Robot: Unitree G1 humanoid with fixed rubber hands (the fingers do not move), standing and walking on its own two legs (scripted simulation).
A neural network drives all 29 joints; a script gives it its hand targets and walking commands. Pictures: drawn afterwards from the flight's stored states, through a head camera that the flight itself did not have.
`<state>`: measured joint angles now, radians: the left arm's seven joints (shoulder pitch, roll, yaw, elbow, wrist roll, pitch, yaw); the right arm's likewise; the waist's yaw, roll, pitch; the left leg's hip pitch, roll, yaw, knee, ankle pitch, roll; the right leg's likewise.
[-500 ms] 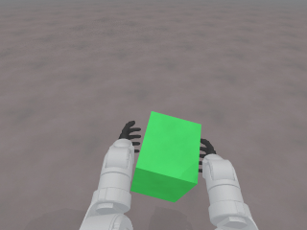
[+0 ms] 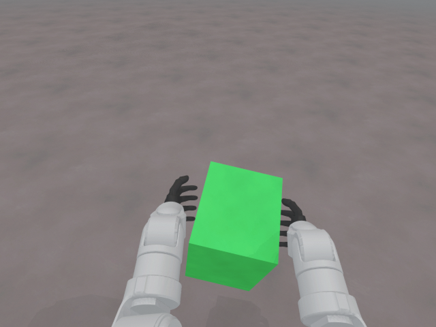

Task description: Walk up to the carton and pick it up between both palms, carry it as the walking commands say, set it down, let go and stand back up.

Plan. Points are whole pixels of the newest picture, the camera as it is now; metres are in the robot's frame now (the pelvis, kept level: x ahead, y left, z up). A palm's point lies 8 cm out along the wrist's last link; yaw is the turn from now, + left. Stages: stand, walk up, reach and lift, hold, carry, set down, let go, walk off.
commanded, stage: hold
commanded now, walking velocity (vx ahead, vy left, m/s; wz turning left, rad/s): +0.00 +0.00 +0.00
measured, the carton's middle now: (230, 229) +0.35 +0.01 -0.02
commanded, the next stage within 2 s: carry in 0.28 s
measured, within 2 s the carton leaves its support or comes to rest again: neither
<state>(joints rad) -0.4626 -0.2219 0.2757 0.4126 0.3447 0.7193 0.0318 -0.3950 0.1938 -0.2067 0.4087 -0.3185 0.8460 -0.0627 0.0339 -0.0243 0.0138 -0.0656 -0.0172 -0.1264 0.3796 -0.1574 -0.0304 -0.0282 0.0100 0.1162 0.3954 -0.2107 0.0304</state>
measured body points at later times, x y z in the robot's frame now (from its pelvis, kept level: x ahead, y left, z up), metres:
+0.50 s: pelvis -0.03 +0.00 -0.02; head -0.02 -0.01 +0.43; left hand +0.32 +0.11 +0.06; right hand +0.30 -0.13 +0.04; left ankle +0.05 +0.14 -0.74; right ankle +0.00 -0.13 -0.74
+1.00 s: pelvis -0.18 +0.04 +0.00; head -0.12 +0.08 +0.44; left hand +0.17 +0.18 +0.09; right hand +0.16 -0.05 +0.09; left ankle -0.12 +0.11 -0.74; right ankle -0.22 -0.10 -0.64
